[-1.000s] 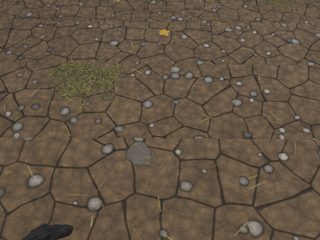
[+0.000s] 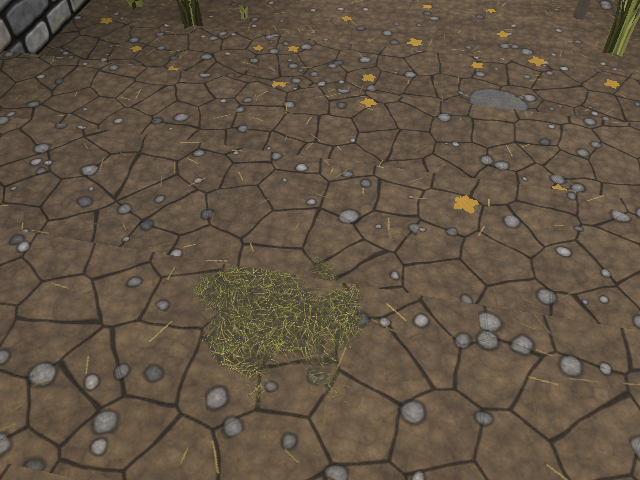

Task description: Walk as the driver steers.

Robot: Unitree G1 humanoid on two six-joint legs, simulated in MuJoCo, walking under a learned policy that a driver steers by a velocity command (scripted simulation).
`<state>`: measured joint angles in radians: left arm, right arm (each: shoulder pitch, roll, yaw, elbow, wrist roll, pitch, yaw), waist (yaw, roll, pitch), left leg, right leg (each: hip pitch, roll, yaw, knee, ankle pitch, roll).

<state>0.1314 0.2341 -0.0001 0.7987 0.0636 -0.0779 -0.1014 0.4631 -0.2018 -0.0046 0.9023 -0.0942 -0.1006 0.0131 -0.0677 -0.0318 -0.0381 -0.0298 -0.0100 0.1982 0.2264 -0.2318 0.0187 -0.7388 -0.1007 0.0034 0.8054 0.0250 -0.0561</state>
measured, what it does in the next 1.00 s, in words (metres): goes down, turning right: right foot, then left foot 0.17 m lower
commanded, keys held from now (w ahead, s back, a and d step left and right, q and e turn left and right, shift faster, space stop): w+e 0.64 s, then w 0.36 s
